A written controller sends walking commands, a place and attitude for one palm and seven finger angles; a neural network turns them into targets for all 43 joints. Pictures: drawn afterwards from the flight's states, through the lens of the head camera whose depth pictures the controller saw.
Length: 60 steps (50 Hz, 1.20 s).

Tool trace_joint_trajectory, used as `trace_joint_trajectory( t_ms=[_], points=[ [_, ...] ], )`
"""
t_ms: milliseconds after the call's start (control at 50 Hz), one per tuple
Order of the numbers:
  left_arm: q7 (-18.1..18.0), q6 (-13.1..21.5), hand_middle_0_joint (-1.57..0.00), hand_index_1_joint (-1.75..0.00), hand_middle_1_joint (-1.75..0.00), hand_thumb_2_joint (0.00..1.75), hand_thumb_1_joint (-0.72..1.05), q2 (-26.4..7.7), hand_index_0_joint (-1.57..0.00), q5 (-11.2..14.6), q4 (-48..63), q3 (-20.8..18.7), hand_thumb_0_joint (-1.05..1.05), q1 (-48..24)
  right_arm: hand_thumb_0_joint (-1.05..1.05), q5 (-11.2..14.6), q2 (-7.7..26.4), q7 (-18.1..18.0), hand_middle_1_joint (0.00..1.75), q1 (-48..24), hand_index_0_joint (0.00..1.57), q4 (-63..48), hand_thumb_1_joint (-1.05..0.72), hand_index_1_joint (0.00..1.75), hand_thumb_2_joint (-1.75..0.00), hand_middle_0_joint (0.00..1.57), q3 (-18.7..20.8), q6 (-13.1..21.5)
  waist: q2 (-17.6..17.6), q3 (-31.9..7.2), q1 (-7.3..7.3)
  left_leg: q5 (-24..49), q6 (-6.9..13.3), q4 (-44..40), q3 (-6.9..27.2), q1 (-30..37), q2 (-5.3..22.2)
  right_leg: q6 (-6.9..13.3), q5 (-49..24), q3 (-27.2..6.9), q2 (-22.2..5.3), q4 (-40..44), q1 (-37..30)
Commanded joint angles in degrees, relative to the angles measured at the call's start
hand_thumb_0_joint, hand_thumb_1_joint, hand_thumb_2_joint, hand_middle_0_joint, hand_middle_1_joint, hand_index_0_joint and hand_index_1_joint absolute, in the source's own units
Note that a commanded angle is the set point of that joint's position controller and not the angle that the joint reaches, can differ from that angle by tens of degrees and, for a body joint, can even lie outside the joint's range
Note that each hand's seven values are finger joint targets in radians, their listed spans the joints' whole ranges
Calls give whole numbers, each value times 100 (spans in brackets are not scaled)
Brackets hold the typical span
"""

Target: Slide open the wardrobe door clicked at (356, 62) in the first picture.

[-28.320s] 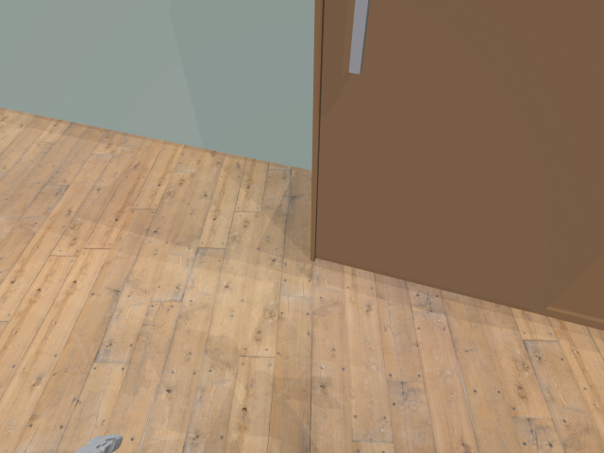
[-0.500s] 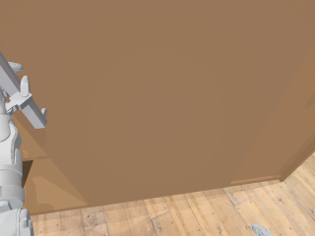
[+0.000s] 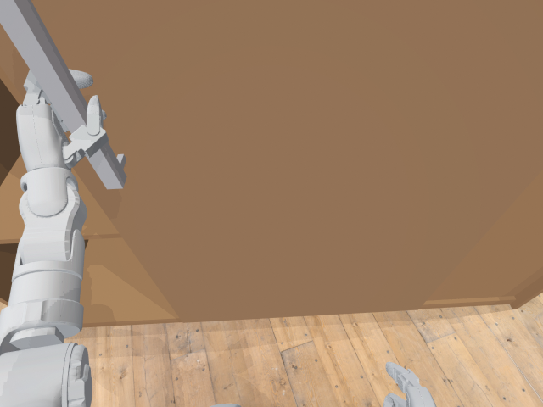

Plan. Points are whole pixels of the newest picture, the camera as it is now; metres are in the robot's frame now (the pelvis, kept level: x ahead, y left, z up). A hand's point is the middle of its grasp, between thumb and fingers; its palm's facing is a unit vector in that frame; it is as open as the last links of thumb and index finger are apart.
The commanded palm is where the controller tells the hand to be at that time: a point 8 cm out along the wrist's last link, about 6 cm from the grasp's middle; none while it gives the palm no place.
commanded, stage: stop walking and hold the door there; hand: left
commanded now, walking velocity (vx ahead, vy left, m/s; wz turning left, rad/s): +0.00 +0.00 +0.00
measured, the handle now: (77, 96) +0.43 +0.29 +0.23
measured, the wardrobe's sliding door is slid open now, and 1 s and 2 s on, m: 0.45 0.45 0.45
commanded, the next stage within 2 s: loosen the grip on the handle in 0.56 s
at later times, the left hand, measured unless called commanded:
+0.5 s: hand (95, 130) +0.40 +0.26 +0.20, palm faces +0.40 -0.90 -0.19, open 5.8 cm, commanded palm +0.36 +0.31 +0.17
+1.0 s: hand (84, 129) +0.39 +0.27 +0.21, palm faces +0.41 -0.89 -0.19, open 12.0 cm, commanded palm +0.35 +0.30 +0.21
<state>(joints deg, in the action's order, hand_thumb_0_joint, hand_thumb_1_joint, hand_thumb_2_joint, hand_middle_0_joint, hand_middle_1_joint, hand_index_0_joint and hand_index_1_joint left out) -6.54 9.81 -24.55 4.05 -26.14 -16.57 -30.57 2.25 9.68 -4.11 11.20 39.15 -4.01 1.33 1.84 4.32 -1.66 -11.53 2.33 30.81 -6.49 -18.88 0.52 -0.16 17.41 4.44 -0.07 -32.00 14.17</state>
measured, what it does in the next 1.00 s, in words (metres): stands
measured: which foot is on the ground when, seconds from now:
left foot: down 0.00-1.00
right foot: down 0.00-1.00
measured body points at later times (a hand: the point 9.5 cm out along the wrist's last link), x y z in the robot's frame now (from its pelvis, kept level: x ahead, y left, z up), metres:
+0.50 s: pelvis -0.01 +0.00 +0.01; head +0.00 -0.01 +0.45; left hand +0.37 +0.31 +0.21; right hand +0.11 -0.27 -0.10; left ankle +0.05 +0.10 -0.73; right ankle +0.00 -0.09 -0.73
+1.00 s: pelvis -0.03 +0.00 +0.00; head -0.03 +0.00 +0.45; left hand +0.36 +0.32 +0.22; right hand +0.09 -0.27 -0.09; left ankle +0.05 +0.09 -0.73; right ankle +0.00 -0.09 -0.73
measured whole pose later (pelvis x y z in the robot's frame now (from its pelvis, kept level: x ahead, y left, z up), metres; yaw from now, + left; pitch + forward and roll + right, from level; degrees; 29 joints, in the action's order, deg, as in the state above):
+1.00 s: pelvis -0.03 +0.00 +0.00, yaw -1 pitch +1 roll +0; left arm -3.5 9.2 -28.1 -0.5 -39.0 -19.6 -37.8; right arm 2.1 15.8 -4.0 15.2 39.3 -0.8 8.1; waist -0.4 -0.7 1.1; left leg -10.1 2.3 30.5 -4.2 -22.8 0.3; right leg 2.8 14.2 4.2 1.4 -31.9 18.6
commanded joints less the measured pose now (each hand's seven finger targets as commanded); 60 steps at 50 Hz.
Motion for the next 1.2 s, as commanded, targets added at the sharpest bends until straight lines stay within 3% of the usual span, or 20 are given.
trace_joint_trajectory(
  t_ms=[0,20,100,160,200,280,420,620,640,660,680,700,720,740,780,880,1020,1040,1120,1180],
  points=[
    [138,84,-45,-140,-140,90,90,-1586,-45,-163,423,-365,0,-1523,0,30,1192,-109,30,-12,20,-628,-90,30,-90,20,498,243,-1117,-1649,211,140,-233,82,522,501,596,258,-1493,-1329,-1196,1194,-567],
    [177,54,-45,-140,-140,90,90,-1293,-45,-112,365,-110,0,-1605,0,55,1151,-103,30,-122,20,-668,-90,30,-90,20,494,263,-1382,-1459,185,-325,-271,345,570,385,420,384,-1645,-1514,-1374,1304,-427],
    [147,30,-45,-140,-140,90,90,-1498,-45,-147,65,-323,0,-1497,0,50,1207,-171,30,-133,20,-597,-90,30,-90,20,468,256,-793,-1503,135,-228,-247,101,613,282,383,322,-2514,-1167,-1321,908,-690],
    [209,61,-45,-140,-140,90,90,-1345,-45,-128,33,-84,0,-1520,0,91,1302,-194,30,-135,20,-578,-90,30,-90,20,500,186,-329,-1394,155,744,-110,-402,811,835,711,36,-1226,-736,-910,843,-147],
    [203,113,-45,-140,-140,90,90,-1325,-45,-146,-145,-146,0,-1396,0,51,1376,-184,30,-151,20,-600,-90,30,-90,20,507,153,135,-1232,134,431,60,-725,1255,764,1071,-43,-166,-632,-565,824,134],
    [178,181,-45,-140,-140,90,90,-1313,-45,-153,-133,-108,0,-1347,0,61,1406,-208,30,-94,20,-630,-90,30,-90,20,550,131,136,-1237,115,291,128,-884,1310,535,1138,-34,-183,-666,-461,802,-136],
    [201,182,-45,-140,-140,90,90,-1482,-45,-151,-271,-180,0,-1420,0,91,1417,-199,30,-7,20,-632,-90,30,-90,20,578,159,-247,-1293,177,382,-106,-339,801,787,791,69,-370,-1031,-832,1262,149],
    [225,218,-45,-140,-140,90,90,-1537,-45,-151,-585,-226,0,-1437,0,68,1389,-216,30,59,20,-544,-90,30,-90,20,534,155,-462,-1198,160,191,-33,-459,873,752,857,0,-109,-944,-721,1257,258],
    [350,455,-45,-140,-140,90,90,-5068,-45,-814,1053,-2531,0,-6566,0,-36,1519,-4,30,246,20,-742,-90,30,-90,20,952,438,-1245,-964,-54,3,54,-182,224,621,640,-156,-1327,-1255,-542,1673,426],
    [528,69,-45,-140,-140,84,78,-4584,-45,-796,499,-2661,0,-6746,0,-712,1748,25,30,168,20,-321,-90,30,-90,20,1211,880,1030,-2763,140,1842,-108,-783,466,168,103,508,-3210,-549,-305,416,-959],
    [793,-155,-45,-140,-140,78,66,-1863,-45,-695,-515,-690,0,-4991,0,-220,1369,73,30,305,20,-448,-90,30,-90,20,951,988,260,-3127,329,2160,-303,-368,327,1273,125,387,-2169,-173,-96,370,56],
    [880,-117,-45,-140,-140,73,54,-1518,-45,-473,-1192,-1286,0,-3058,0,-179,1356,81,30,639,20,-297,-90,30,-90,20,911,1005,-604,-2744,186,2025,-114,-324,495,1602,184,264,-1928,-159,79,570,379],
    [848,147,-45,-140,-140,67,42,-1851,-45,-172,-168,-1508,0,-2690,0,-181,1499,68,30,362,20,-503,-90,30,-90,20,836,987,-559,-2857,-73,1694,-70,-440,475,1662,148,200,-1790,-269,44,690,56],
    [797,285,-45,-140,-140,61,30,-1739,-45,-237,262,-1109,0,-3047,0,-190,1417,52,30,107,20,-605,-90,30,-90,20,748,975,-24,-2695,9,1147,-46,-489,425,1581,109,186,-1320,-360,2,739,222],
    [590,368,-45,-140,-140,49,5,-1281,-45,-487,118,-412,0,-3251,0,-154,1344,125,30,165,20,-561,-90,30,-90,20,678,926,51,-2028,262,63,-10,-536,579,1267,165,175,-394,-339,-2,827,796],
    [364,420,-42,-137,-137,20,-55,-1660,-42,-573,209,-263,0,-3464,0,-25,1366,7,30,64,20,-696,-90,30,-90,20,575,896,141,-1793,318,-1287,-4,-673,724,792,81,180,653,-518,-57,943,902],
    [312,511,-33,-125,-125,20,-55,-1653,-33,-419,286,-193,0,-3296,0,-39,1365,-100,30,61,20,-609,-90,30,-90,20,536,1031,237,-1781,295,-1577,-18,-507,893,631,36,197,837,-528,-21,773,1004],
    [264,518,-32,-123,-123,20,-55,-2680,-32,-439,575,-1122,0,-2988,0,-67,1443,-121,30,91,20,-628,-90,30,-90,20,579,996,334,-2112,61,-1421,-11,-543,883,610,59,217,768,-578,-33,778,649],
    [385,298,-26,-117,-117,20,-55,-1858,-26,-80,711,-611,0,-2509,0,-27,1355,-183,30,-100,20,-702,-90,30,-90,20,471,1028,47,-1620,142,-1393,18,-535,851,464,57,165,846,-598,-23,907,725],
    [345,111,-25,-115,-115,20,-55,-2084,-25,-32,1155,-932,0,-2241,0,-56,1371,-227,30,-60,20,-703,-90,30,-90,20,470,1045,160,-1881,78,-626,47,-452,815,628,67,190,82,-535,-17,798,481]
  ],
)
